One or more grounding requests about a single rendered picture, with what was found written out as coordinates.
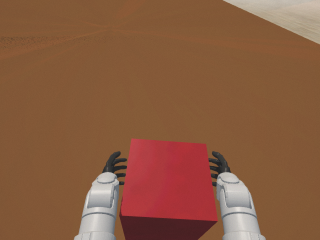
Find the left robot forearm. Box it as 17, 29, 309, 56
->
74, 172, 119, 240

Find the carton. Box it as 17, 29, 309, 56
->
119, 138, 218, 240

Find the robot left hand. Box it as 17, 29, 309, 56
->
102, 151, 127, 185

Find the right robot forearm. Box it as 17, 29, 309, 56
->
216, 172, 266, 240

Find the robot right hand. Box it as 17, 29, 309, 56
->
208, 151, 231, 187

